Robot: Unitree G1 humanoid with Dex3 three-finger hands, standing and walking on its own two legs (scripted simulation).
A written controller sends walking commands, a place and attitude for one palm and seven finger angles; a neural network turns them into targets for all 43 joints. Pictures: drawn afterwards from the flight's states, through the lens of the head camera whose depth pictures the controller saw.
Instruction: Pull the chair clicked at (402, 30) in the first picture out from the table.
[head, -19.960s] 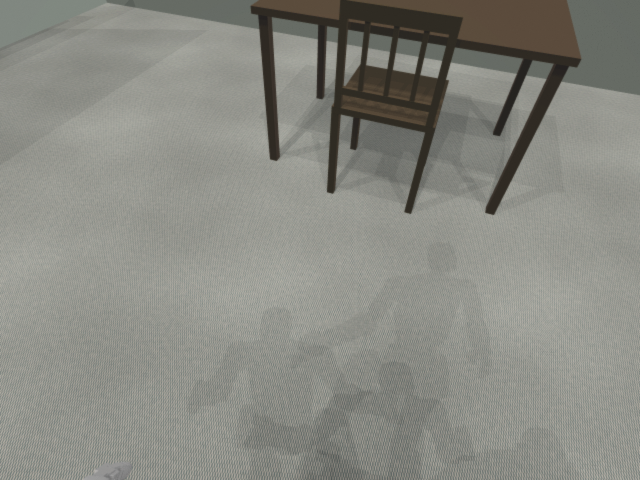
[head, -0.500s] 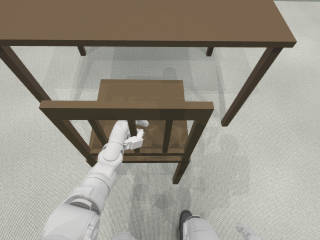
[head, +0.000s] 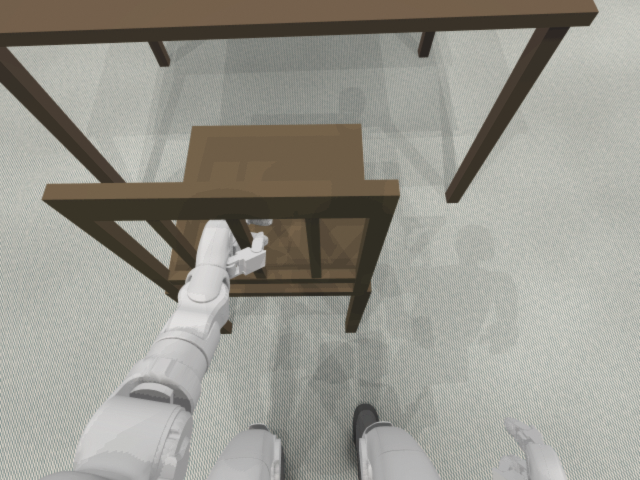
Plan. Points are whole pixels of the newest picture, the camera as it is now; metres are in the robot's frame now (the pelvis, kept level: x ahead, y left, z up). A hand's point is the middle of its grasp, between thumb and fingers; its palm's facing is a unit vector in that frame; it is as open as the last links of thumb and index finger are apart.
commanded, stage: step backward, pulling the chair out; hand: left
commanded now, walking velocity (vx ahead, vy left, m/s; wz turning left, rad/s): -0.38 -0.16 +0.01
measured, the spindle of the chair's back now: (249, 249) +0.42 +0.10 -0.11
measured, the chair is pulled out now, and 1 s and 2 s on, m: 0.30 0.52 0.61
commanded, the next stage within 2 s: stop walking, hand still on the chair in 1.00 s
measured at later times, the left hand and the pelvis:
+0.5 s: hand (252, 324) +0.29 +0.08 -0.07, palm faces -0.04 -0.99 -0.16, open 5.0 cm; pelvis -0.09 -0.02 +0.00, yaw +0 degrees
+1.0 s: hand (238, 426) +0.18 +0.09 -0.06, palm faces -0.09 -0.99 -0.14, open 4.9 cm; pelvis -0.18 +0.00 -0.01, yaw -1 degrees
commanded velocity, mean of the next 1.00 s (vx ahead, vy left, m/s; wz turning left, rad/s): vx -0.36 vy -0.10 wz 0.00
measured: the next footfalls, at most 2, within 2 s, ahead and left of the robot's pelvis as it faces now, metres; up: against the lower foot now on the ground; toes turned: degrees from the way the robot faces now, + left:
left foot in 0.08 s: +0.01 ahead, +0.16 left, +0.00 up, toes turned +2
right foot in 0.34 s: +0.00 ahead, -0.12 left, +0.00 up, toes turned -2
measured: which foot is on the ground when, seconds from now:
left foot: up 0.00-0.06, down 0.08-0.38, up 0.40-0.70, down 0.72-1.00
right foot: down 0.00-0.12, up 0.14-0.32, down 0.34-0.76, up 0.78-0.94, down 0.96-1.00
